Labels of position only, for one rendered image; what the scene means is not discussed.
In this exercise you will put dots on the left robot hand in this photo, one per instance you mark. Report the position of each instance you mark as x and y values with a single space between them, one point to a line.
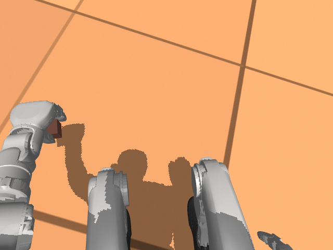
40 114

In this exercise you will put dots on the small box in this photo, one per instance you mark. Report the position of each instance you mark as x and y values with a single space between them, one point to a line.
55 129

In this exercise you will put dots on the left robot arm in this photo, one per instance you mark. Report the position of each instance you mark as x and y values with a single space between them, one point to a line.
17 162

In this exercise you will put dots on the right robot foot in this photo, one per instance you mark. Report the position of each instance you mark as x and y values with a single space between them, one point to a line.
193 223

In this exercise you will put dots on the right robot hand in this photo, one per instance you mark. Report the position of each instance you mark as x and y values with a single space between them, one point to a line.
273 241

